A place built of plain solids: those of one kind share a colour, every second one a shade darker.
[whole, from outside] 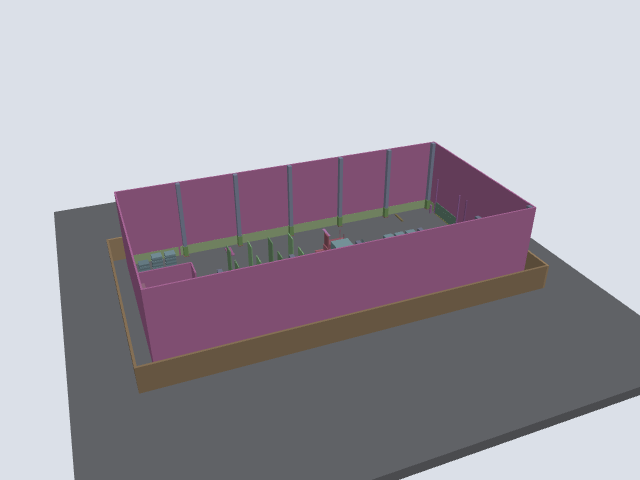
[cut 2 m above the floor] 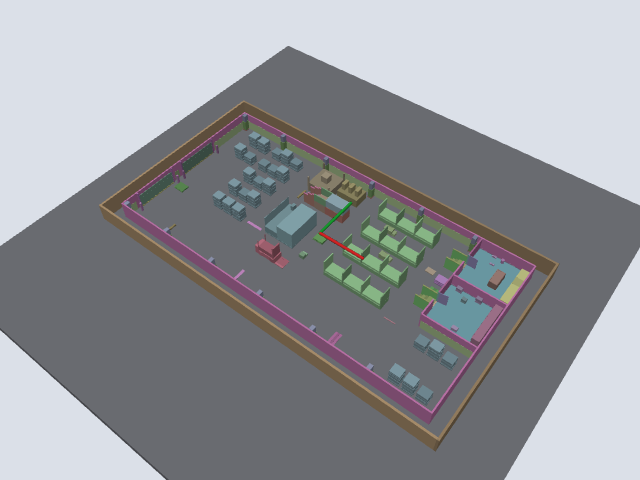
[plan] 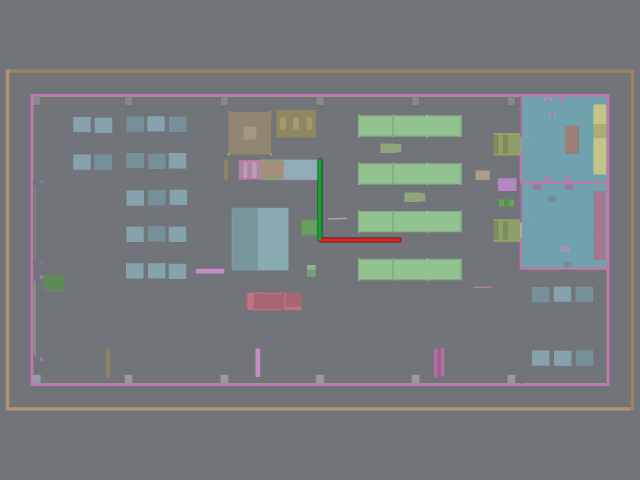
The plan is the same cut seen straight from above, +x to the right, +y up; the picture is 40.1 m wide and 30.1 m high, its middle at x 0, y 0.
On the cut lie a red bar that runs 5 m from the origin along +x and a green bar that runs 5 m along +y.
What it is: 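A precast concrete works, 36.0 x 18.0 m in plan; the plan single|blocks|u|side|end|noloop|lockers+lab|direct|2doors|0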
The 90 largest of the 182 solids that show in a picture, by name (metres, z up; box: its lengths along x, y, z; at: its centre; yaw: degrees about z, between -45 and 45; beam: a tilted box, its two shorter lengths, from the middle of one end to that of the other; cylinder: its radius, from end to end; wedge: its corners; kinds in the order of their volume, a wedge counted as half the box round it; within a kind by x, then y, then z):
{
 "wall_1": {"box": [0.15, 18.3, 8.55], "at": [-18.07, 0.0, 4.22]},
 "wall_2": {"box": [30.9, 0.15, 8.55], "at": [-2.7, -9.07, 4.22]},
 "wall_3": {"box": [30.9, 0.15, 8.55], "at": [-2.7, 9.07, 4.22]},
 "wall_4": {"box": [0.15, 1.95, 3.35], "at": [12.6, -0.82, 1.62]},
 "wall_5": {"box": [0.15, 2.55, 3.35], "at": [12.6, 2.33, 1.62]},
 "wall_6": {"box": [0.15, 1.95, 3.35], "at": [12.6, 4.58, 1.62]},
 "wall_7": {"box": [0.15, 2.55, 3.35], "at": [12.6, 7.72, 1.62]},
 "wall_8": {"box": [5.7, 0.15, 8.55], "at": [15.3, -9.07, 4.22]},
 "wall_9": {"box": [5.4, 0.15, 3.35], "at": [15.3, -1.8, 1.62]},
 "wall_10": {"box": [5.4, 0.15, 3.35], "at": [15.3, 3.6, 1.62]},
 "wall_11": {"box": [5.7, 0.15, 8.55], "at": [15.3, 9.07, 4.22]},
 "wall_12": {"box": [0.15, 7.5, 8.55], "at": [18.07, -5.4, 4.22]},
 "wall_13": {"box": [0.15, 5.7, 8.55], "at": [18.07, 0.9, 4.22]},
 "wall_14": {"box": [0.15, 5.7, 8.55], "at": [18.07, 6.3, 4.22]},
 "yard_wall_1": {"box": [0.22, 21.4, 2.65], "at": [-19.59, 0.0, 1.27]},
 "yard_wall_2": {"box": [39.4, 0.22, 2.65], "at": [0.0, -10.59, 1.27]},
 "yard_wall_3": {"box": [39.4, 0.22, 2.65], "at": [0.0, 10.59, 1.27]},
 "yard_wall_4": {"box": [0.22, 21.4, 2.65], "at": [19.59, 0.0, 1.27]},
 "curing_rack_1": {"box": [0.1, 1.4, 3.5], "at": [2.45, -1.85, 2.25]},
 "curing_rack_2": {"box": [0.1, 1.4, 3.5], "at": [2.45, 1.15, 2.25]},
 "curing_rack_3": {"box": [0.1, 1.4, 3.5], "at": [2.45, 4.15, 2.25]},
 "curing_rack_4": {"box": [0.1, 1.4, 3.5], "at": [2.45, 7.15, 2.25]},
 "curing_rack_5": {"box": [0.1, 1.4, 3.5], "at": [4.58, -1.85, 2.25]},
 "curing_rack_6": {"box": [0.1, 1.4, 3.5], "at": [4.58, 1.15, 2.25]},
 "curing_rack_7": {"box": [0.1, 1.4, 3.5], "at": [4.58, 4.15, 2.25]},
 "curing_rack_8": {"box": [0.1, 1.4, 3.5], "at": [4.58, 7.15, 2.25]},
 "curing_rack_9": {"box": [6.5, 1.34, 0.55], "at": [5.65, -1.85, 0.23]},
 "curing_rack_10": {"box": [6.3, 1.2, 0.22], "at": [5.65, -1.85, 0.61]},
 "curing_rack_11": {"box": [6.5, 1.34, 0.55], "at": [5.65, 1.15, 0.23]},
 "curing_rack_12": {"box": [6.3, 1.2, 0.22], "at": [5.65, 1.15, 0.61]},
 "curing_rack_13": {"box": [6.5, 1.34, 0.55], "at": [5.65, 4.15, 0.23]},
 "curing_rack_14": {"box": [6.3, 1.2, 0.22], "at": [5.65, 4.15, 0.61]},
 "curing_rack_15": {"box": [6.5, 1.34, 0.55], "at": [5.65, 7.15, 0.23]},
 "curing_rack_16": {"box": [6.3, 1.2, 0.22], "at": [5.65, 7.15, 0.61]},
 "curing_rack_17": {"box": [0.1, 1.4, 3.5], "at": [6.72, -1.85, 2.25]},
 "curing_rack_18": {"box": [0.1, 1.4, 3.5], "at": [6.72, 1.15, 2.25]},
 "curing_rack_19": {"box": [0.1, 1.4, 3.5], "at": [6.72, 4.15, 2.25]},
 "curing_rack_20": {"box": [0.1, 1.4, 3.5], "at": [6.72, 7.15, 2.25]},
 "curing_rack_21": {"box": [0.1, 1.4, 3.5], "at": [8.85, -1.85, 2.25]},
 "curing_rack_22": {"box": [0.1, 1.4, 3.5], "at": [8.85, 1.15, 2.25]},
 "curing_rack_23": {"box": [0.1, 1.4, 3.5], "at": [8.85, 4.15, 2.25]},
 "curing_rack_24": {"box": [0.1, 1.4, 3.5], "at": [8.85, 7.15, 2.25]},
 "ground_1": {"box": [5.4, 5.4, 0.5], "at": [15.3, 0.9, 0.35]},
 "ground_2": {"box": [5.4, 5.4, 0.5], "at": [15.3, 6.3, 0.35]},
 "block_machine_1": {"box": [0.04, 3.7, 1.88], "at": [-5.52, 0.05, 1.06]},
 "block_machine_2": {"box": [1.6, 3.9, 0.78], "at": [-4.7, 0.05, 0.51]},
 "block_machine_3": {"box": [3.54, 3.94, 0.17], "at": [-3.75, 0.05, 0.04]},
 "block_machine_4": {"box": [1.92, 3.9, 2.28], "at": [-2.94, 0.05, 1.26]},
 "column_1": {"box": [0.4, 0.5, 7.3], "at": [-17.75, -8.75, 4.85]},
 "column_2": {"box": [0.4, 0.5, 7.3], "at": [-17.75, 8.75, 4.85]},
 "column_3": {"box": [0.4, 0.5, 7.3], "at": [-12.0, -8.75, 4.85]},
 "column_4": {"box": [0.4, 0.5, 7.3], "at": [-12.0, 8.75, 4.85]},
 "column_5": {"box": [0.4, 0.5, 7.3], "at": [-6.0, -8.75, 4.85]},
 "column_6": {"box": [0.4, 0.5, 7.3], "at": [-6.0, 8.75, 4.85]},
 "column_7": {"box": [0.4, 0.5, 7.3], "at": [0.0, -8.75, 4.85]},
 "column_8": {"box": [0.4, 0.5, 7.3], "at": [0.0, 8.75, 4.85]},
 "column_9": {"box": [0.4, 0.5, 7.3], "at": [6.0, -8.75, 4.85]},
 "column_10": {"box": [0.4, 0.5, 7.3], "at": [6.0, 8.75, 4.85]},
 "column_11": {"box": [0.4, 0.5, 7.3], "at": [12.0, -8.75, 4.85]},
 "column_12": {"box": [0.4, 0.5, 7.3], "at": [12.0, 8.75, 4.85]},
 "mixer_tower_1": {"box": [2.68, 2.68, 1.25], "at": [-4.4, 6.7, 0.57]},
 "mixer_tower_2": {"box": [0.8, 0.8, 1.0], "at": [-4.4, 6.7, 1.7]},
 "cabin_body_1": {"box": [2.16, 1.26, 2.35], "at": [-1.18, 4.4, 2.21]},
 "lockers_1": {"box": [0.72, 4.34, 1.7], "at": [17.56, 0.9, 1.55]},
 "hoppers_1": {"box": [2.5, 1.74, 1.05], "at": [-1.5, 7.3, 0.47]},
 "deckbase_1": {"box": [2.2, 1.3, 1.13], "at": [-1.2, 4.4, 0.52]},
 "column_guard_1": {"box": [0.46, 0.56, 1.15], "at": [-17.75, -8.75, 0.62]},
 "column_guard_2": {"box": [0.46, 0.56, 1.15], "at": [-17.75, 8.75, 0.62]},
 "column_guard_3": {"box": [0.46, 0.56, 1.15], "at": [-12.0, -8.75, 0.62]},
 "column_guard_4": {"box": [0.46, 0.56, 1.15], "at": [-12.0, 8.75, 0.62]},
 "column_guard_5": {"box": [0.46, 0.56, 1.15], "at": [-6.0, -8.75, 0.62]},
 "column_guard_6": {"box": [0.46, 0.56, 1.15], "at": [0.0, -8.75, 0.62]},
 "column_guard_7": {"box": [0.46, 0.56, 1.15], "at": [0.0, 8.75, 0.62]},
 "column_guard_8": {"box": [0.46, 0.56, 1.15], "at": [6.0, -8.75, 0.62]},
 "column_guard_9": {"box": [0.46, 0.56, 1.15], "at": [12.0, -8.75, 0.62]},
 "column_guard_10": {"box": [0.46, 0.56, 1.15], "at": [12.0, 8.75, 0.62]},
 "forklift_1": {"box": [2.15, 1.08, 0.6], "at": [-3.48, -3.85, 0.25]},
 "forklift_2": {"box": [1.75, 0.96, 0.55], "at": [-3.27, -3.85, 0.82]},
 "forklift_3": {"box": [0.15, 0.96, 2.15], "at": [-2.33, -3.85, 1.02]},
 "deck_1": {"box": [1.4, 1.3, 1.13], "at": [-3.0, 4.4, 0.52]},
 "doorstep_1": {"box": [0.82, 1.4, 0.65], "at": [12.19, 0.6, 0.28]},
 "doorstep_2": {"box": [0.82, 1.4, 0.65], "at": [12.19, 6.0, 0.28]},
 "curing_tank_1": {"box": [0.86, 1.76, 0.74], "at": [15.8, 6.3, 0.92]},
 "dado_1": {"box": [30.44, 0.014, 1.15], "at": [-2.7, -8.99, 0.53]},
 "dado_2": {"box": [30.44, 0.014, 1.15], "at": [-2.7, 8.99, 0.53]},
 "doorguard_1": {"box": [1.65, 0.11, 1.51], "at": [11.74, -0.04, 0.7]},
 "doorguard_2": {"box": [1.65, 0.11, 1.51], "at": [11.74, 1.25, 0.7]},
 "doorguard_3": {"box": [1.65, 0.11, 1.51], "at": [11.74, 5.36, 0.7]},
 "barrow_1": {"box": [0.95, 0.58, 0.61], "at": [4.26, 5.76, 0.26]},
 "barrow_2": {"box": [0.95, 0.58, 0.61], "at": [5.78, 2.69, 0.26]}
}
